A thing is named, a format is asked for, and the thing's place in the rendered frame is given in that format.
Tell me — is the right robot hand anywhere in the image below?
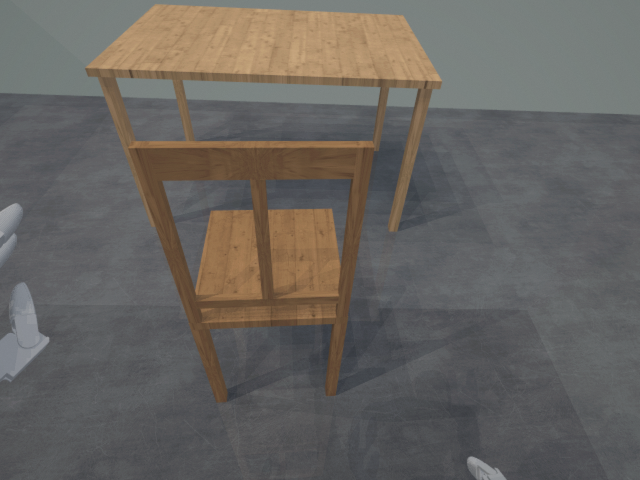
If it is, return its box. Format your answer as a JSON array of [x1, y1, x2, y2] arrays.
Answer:
[[467, 457, 507, 480]]

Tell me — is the left robot hand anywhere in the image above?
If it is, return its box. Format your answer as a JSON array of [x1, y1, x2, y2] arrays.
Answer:
[[0, 203, 49, 382]]

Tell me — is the table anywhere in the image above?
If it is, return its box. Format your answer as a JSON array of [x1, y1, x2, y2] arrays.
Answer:
[[85, 4, 442, 232]]

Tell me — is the chair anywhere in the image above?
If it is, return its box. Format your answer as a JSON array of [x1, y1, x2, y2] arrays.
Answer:
[[128, 141, 375, 403]]

